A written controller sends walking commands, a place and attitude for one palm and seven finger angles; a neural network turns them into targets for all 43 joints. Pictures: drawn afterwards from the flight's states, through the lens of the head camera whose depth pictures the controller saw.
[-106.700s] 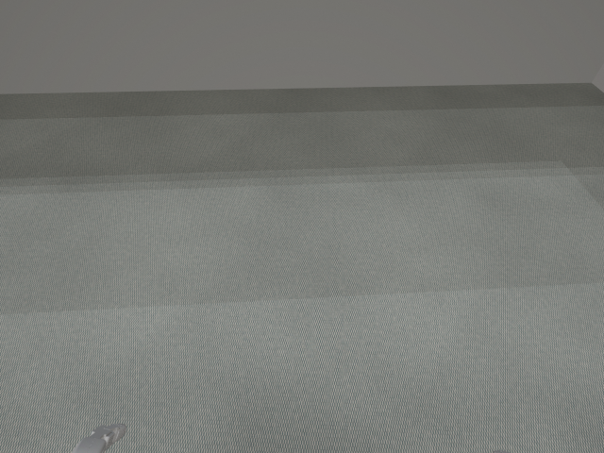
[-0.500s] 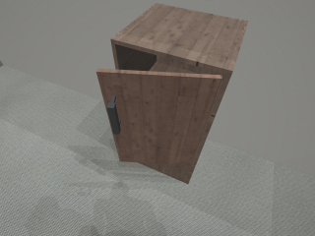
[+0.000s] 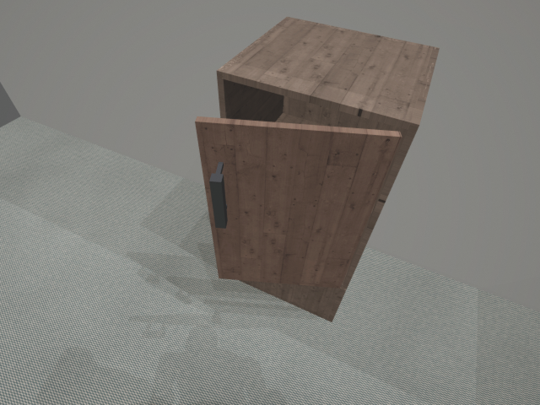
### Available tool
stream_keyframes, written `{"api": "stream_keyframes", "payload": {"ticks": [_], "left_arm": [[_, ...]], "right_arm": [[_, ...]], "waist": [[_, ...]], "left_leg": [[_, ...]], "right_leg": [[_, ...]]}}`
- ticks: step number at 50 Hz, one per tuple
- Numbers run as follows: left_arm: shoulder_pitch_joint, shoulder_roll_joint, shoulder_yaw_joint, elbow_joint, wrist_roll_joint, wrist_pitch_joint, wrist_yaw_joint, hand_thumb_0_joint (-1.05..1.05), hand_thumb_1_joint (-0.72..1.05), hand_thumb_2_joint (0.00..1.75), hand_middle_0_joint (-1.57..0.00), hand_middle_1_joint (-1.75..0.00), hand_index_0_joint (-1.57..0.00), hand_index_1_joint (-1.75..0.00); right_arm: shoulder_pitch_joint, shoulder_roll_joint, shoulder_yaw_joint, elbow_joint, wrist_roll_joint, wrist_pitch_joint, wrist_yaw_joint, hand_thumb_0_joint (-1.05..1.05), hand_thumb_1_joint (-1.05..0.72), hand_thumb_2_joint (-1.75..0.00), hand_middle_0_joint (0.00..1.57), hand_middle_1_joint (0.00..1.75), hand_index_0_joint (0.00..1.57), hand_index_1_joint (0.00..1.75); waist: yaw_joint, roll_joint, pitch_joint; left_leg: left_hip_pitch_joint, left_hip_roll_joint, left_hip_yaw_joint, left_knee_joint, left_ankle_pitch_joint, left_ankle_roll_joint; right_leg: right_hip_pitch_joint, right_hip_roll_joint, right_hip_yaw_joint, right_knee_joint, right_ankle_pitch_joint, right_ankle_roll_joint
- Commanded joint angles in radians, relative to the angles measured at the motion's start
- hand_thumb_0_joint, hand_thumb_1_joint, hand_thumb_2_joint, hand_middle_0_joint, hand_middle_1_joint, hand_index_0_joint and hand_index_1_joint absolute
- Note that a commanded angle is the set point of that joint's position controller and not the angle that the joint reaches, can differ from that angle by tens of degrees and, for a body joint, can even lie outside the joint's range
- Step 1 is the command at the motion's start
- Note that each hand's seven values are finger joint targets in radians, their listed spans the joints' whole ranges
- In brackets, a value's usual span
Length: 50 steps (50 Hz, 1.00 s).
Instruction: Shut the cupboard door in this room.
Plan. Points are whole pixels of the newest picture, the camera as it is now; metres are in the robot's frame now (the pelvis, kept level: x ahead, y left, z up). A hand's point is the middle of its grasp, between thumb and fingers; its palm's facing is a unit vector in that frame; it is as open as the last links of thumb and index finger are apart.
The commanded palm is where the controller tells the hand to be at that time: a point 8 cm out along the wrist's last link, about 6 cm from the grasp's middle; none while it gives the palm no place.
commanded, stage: shuffle to correct the standing spot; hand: left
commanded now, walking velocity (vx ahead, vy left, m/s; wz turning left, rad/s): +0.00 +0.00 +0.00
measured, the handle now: (220, 195) +0.54 +0.14 -0.05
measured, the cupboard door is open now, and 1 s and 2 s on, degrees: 21 21 21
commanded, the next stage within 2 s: come to a stop and stand still in 0.38 s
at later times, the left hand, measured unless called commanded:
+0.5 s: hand out of the picture -0.01 +0.13 -0.19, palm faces +0.06 -0.99 -0.13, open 7.4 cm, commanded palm none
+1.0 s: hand out of the picture +0.08 +0.17 -0.18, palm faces -0.02 -0.97 -0.25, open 7.3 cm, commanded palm none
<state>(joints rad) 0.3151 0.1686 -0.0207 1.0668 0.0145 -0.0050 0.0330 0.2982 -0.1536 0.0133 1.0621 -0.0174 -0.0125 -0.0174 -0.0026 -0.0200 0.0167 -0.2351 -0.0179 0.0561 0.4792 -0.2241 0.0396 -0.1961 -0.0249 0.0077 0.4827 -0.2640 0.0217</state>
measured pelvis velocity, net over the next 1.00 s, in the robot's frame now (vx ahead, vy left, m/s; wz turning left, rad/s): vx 0.03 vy -0.03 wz -0.02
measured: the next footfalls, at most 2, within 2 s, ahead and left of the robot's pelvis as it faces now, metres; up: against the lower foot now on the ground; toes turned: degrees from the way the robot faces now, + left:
none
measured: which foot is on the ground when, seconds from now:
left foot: down 0.00-1.00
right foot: down 0.00-1.00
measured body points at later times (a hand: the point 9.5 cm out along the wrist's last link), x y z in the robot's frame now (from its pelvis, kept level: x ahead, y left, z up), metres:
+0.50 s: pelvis +0.05 -0.03 -0.01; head +0.06 -0.01 +0.44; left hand -0.01 +0.18 -0.18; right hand +0.05 -0.25 -0.16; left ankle +0.03 +0.08 -0.74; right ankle +0.00 -0.14 -0.74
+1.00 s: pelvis +0.03 -0.03 -0.01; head +0.05 -0.03 +0.44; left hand +0.09 +0.22 -0.16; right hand +0.07 -0.26 -0.16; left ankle +0.04 +0.08 -0.74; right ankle +0.05 -0.14 -0.74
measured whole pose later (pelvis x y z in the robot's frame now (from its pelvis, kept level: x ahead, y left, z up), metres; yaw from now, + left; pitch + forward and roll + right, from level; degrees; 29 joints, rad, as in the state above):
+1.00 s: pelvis +0.03 -0.03 -0.01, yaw -1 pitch -2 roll +0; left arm 0.25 0.21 0.00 0.97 0.02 0.03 0.04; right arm 0.23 -0.16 -0.03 1.02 -0.02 0.01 -0.04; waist -0.01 -0.01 0.06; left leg -0.23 0.02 0.11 0.57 -0.31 0.02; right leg -0.27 -0.02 -0.05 0.59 -0.29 -0.01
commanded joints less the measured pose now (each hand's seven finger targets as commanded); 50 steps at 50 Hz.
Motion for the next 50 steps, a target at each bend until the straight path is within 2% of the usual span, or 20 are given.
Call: {"api": "stream_keyframes", "payload": {"ticks": [1,9,16,20,22,24,26,27,28,29,30,32,33,35,41,44,45,47,49,50], "left_arm": [[0.069,0.074,0.016,-0.028,0.002,-0.017,0.004,0.00,0.90,0.90,-0.20,-0.30,-0.20,-0.30],[0.103,0.048,0.025,-0.018,0.020,-0.004,-0.013,0.00,0.90,0.90,-0.20,-0.30,-0.20,-0.30],[0.164,0.056,0.039,-0.005,0.014,-0.018,-0.020,0.00,0.90,0.90,-0.20,-0.30,-0.20,-0.30],[0.215,0.098,0.055,0.015,0.009,-0.029,-0.013,0.00,0.90,0.90,-0.20,-0.30,-0.20,-0.30],[0.238,0.102,0.062,0.024,0.011,-0.034,-0.007,0.00,0.90,0.90,-0.20,-0.30,-0.20,-0.30],[0.224,0.093,0.061,0.026,0.014,-0.032,-0.004,0.00,0.90,0.90,-0.20,-0.30,-0.20,-0.30],[0.172,0.057,0.053,0.014,0.007,-0.028,-0.002,0.00,0.90,0.90,-0.20,-0.30,-0.20,-0.30],[0.162,0.027,0.041,0.006,0.002,-0.031,-0.001,0.00,0.90,0.90,-0.20,-0.30,-0.20,-0.30],[0.137,0.008,0.034,-0.002,0.001,-0.030,0.008,0.00,0.90,0.90,-0.20,-0.30,-0.20,-0.30],[0.116,0.008,0.034,-0.001,-0.002,-0.024,0.014,0.00,0.90,0.90,-0.20,-0.30,-0.20,-0.30],[0.121,0.003,0.034,0.001,-0.006,-0.018,0.016,0.00,0.90,0.90,-0.20,-0.30,-0.20,-0.30],[0.152,0.003,0.039,0.015,0.000,-0.017,0.011,0.00,0.90,0.90,-0.20,-0.30,-0.20,-0.30],[0.187,0.029,0.046,0.025,0.004,-0.018,0.013,0.00,0.90,0.90,-0.20,-0.30,-0.20,-0.30],[0.167,0.076,0.050,0.008,0.001,-0.018,0.014,0.00,0.90,0.90,-0.20,-0.30,-0.20,-0.30],[0.086,0.094,0.060,-0.044,0.001,-0.005,0.017,0.00,0.90,0.90,-0.20,-0.30,-0.20,-0.30],[0.028,0.087,0.054,-0.071,-0.001,0.002,0.013,0.00,0.90,0.90,-0.20,-0.30,-0.20,-0.30],[0.025,0.209,0.041,-0.132,0.017,0.004,0.022,0.00,0.90,0.90,-0.20,-0.30,-0.20,-0.30],[-0.011,0.131,0.051,-0.153,0.006,0.016,0.019,0.00,0.90,0.90,-0.20,-0.30,-0.20,-0.30],[-0.007,0.125,0.047,-0.175,0.004,0.018,0.013,0.00,0.90,0.90,-0.20,-0.30,-0.20,-0.30],[-0.001,0.133,0.043,-0.177,0.007,0.017,0.009,0.00,0.90,0.90,-0.20,-0.30,-0.20,-0.30]], "right_arm": [[0.031,-0.120,-0.027,-0.038,0.007,-0.023,-0.006,0.00,-0.90,-0.90,0.20,0.30,0.20,0.30],[0.037,-0.158,-0.051,-0.022,-0.003,-0.004,-0.006,0.00,-0.90,-0.90,0.20,0.30,0.20,0.30],[0.026,-0.113,-0.054,-0.034,-0.002,-0.015,-0.008,0.00,-0.90,-0.90,0.20,0.30,0.20,0.30],[0.026,-0.052,-0.039,-0.040,-0.002,-0.030,-0.008,0.00,-0.90,-0.90,0.20,0.30,0.20,0.30],[-0.014,-0.040,-0.037,-0.050,-0.005,-0.035,-0.006,0.00,-0.90,-0.90,0.20,0.30,0.20,0.30],[-0.012,-0.033,-0.036,-0.043,-0.002,-0.040,-0.006,0.00,-0.90,-0.90,0.20,0.30,0.20,0.30],[0.089,-0.050,-0.033,0.014,0.003,-0.049,-0.014,0.00,-0.90,-0.90,0.20,0.30,0.20,0.30],[0.160,-0.101,-0.043,0.046,0.000,-0.049,-0.029,0.00,-0.90,-0.90,0.20,0.30,0.20,0.30],[0.199,-0.125,-0.042,0.060,0.002,-0.044,-0.039,0.00,-0.90,-0.90,0.20,0.30,0.20,0.30],[0.165,-0.110,-0.030,0.069,0.005,-0.036,-0.044,0.00,-0.90,-0.90,0.20,0.30,0.20,0.30],[0.116,-0.094,-0.022,0.057,0.006,-0.029,-0.045,0.00,-0.90,-0.90,0.20,0.30,0.20,0.30],[0.048,-0.097,-0.030,0.025,0.010,-0.021,-0.048,0.00,-0.90,-0.90,0.20,0.30,0.20,0.30],[0.029,-0.093,-0.036,0.010,0.017,-0.017,-0.050,0.00,-0.90,-0.90,0.20,0.30,0.20,0.30],[0.034,-0.068,-0.045,-0.013,0.023,-0.010,-0.045,0.00,-0.90,-0.90,0.20,0.30,0.20,0.30],[0.028,-0.056,-0.056,-0.016,0.014,0.009,-0.035,0.00,-0.90,-0.90,0.20,0.30,0.20,0.30],[0.004,-0.063,-0.053,-0.022,0.010,0.011,-0.028,0.00,-0.90,-0.90,0.20,0.30,0.20,0.30],[-0.053,-0.144,-0.058,-0.106,0.000,0.006,-0.023,0.00,-0.90,-0.90,0.20,0.30,0.20,0.30],[-0.059,-0.146,-0.081,-0.115,-0.003,-0.009,-0.023,0.00,-0.90,-0.90,0.20,0.30,0.20,0.30],[-0.074,-0.152,-0.079,-0.140,0.000,0.002,-0.022,0.00,-0.90,-0.90,0.20,0.30,0.20,0.30],[-0.083,-0.145,-0.072,-0.153,-0.003,0.008,-0.015,0.00,-0.90,-0.90,0.20,0.30,0.20,0.30]], "waist": [[0.006,0.015,0.041],[0.005,0.094,0.110],[0.017,0.002,0.123],[0.020,-0.174,0.049],[0.033,-0.170,0.059],[0.020,-0.118,0.057],[-0.030,0.019,0.000],[-0.045,0.120,-0.047],[-0.047,0.249,-0.045],[-0.030,0.313,0.009],[-0.012,0.247,0.049],[0.021,0.131,0.080],[0.029,0.047,0.049],[0.012,-0.031,-0.002],[0.007,-0.056,-0.067],[0.004,-0.010,-0.067],[0.004,-0.001,0.044],[-0.002,0.154,-0.122],[0.008,0.150,-0.085],[0.016,0.075,-0.046]], "left_leg": [[-0.035,0.118,-0.147,-0.148,-0.025,0.007],[-0.087,0.189,-0.237,-0.253,-0.420,0.052],[-0.119,0.129,-0.136,-0.086,-0.260,0.039],[-0.181,0.032,0.032,0.165,-0.133,0.002],[-0.238,0.032,0.049,0.224,-0.208,-0.005],[-0.183,0.040,0.052,0.144,-0.189,-0.001],[0.081,0.094,-0.009,-0.013,0.207,0.014],[0.236,0.211,-0.117,0.018,0.593,0.061],[0.286,0.314,-0.192,-0.005,0.944,0.131],[0.289,0.342,-0.187,-0.022,1.146,0.159],[0.252,0.329,-0.152,-0.006,1.171,0.153],[0.188,0.238,-0.086,0.044,0.977,0.080],[0.115,0.184,-0.045,0.085,0.784,0.033],[0.008,0.119,-0.011,0.043,0.349,-0.015],[0.047,0.102,-0.004,0.065,0.263,-0.027],[0.072,0.129,-0.032,0.005,0.252,-0.018],[0.010,0.087,-0.075,-0.035,0.235,-0.009],[0.085,0.164,-0.090,0.019,0.342,0.004],[0.039,0.174,-0.103,0.000,0.230,0.018],[-0.018,0.157,-0.091,0.011,0.107,0.020]], "right_leg": [[-0.016,-0.058,0.058,-0.082,0.061,-0.049],[-0.093,0.001,-0.033,0.018,-0.139,-0.055],[-0.075,-0.045,0.076,-0.069,-0.123,-0.091],[0.057,-0.149,0.213,-0.137,0.072,-0.149],[0.107,-0.196,0.251,-0.134,0.255,-0.197],[0.103,-0.178,0.197,-0.083,0.371,-0.202],[-0.008,-0.076,0.061,0.089,0.507,-0.123],[-0.120,-0.016,-0.015,0.194,0.393,-0.072],[-0.185,0.016,-0.058,0.265,0.008,-0.038],[-0.229,0.000,-0.036,0.266,-0.241,-0.031],[-0.196,-0.019,-0.026,0.178,-0.246,-0.031],[-0.094,-0.020,-0.049,-0.023,0.047,-0.022],[-0.003,-0.044,-0.006,-0.032,0.417,-0.028],[0.102,-0.152,0.055,0.041,0.837,-0.061],[0.070,-0.164,0.071,0.057,0.772,-0.099],[0.021,-0.124,0.055,0.024,0.483,-0.080],[0.011,-0.082,0.050,0.035,0.432,-0.052],[-0.040,-0.072,0.020,0.099,0.246,-0.065],[-0.058,-0.048,0.002,0.063,0.131,-0.063],[-0.052,-0.052,0.023,0.031,0.103,-0.066]]}}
